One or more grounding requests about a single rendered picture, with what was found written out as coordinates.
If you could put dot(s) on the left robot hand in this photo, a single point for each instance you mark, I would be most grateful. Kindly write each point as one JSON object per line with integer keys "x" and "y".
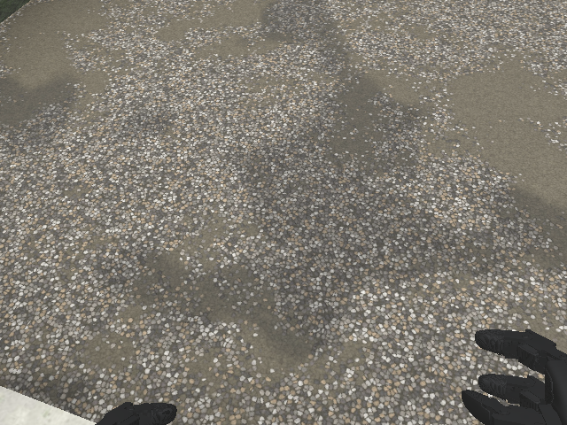
{"x": 144, "y": 414}

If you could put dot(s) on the right robot hand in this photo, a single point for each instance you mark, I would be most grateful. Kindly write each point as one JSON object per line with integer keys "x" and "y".
{"x": 540, "y": 403}

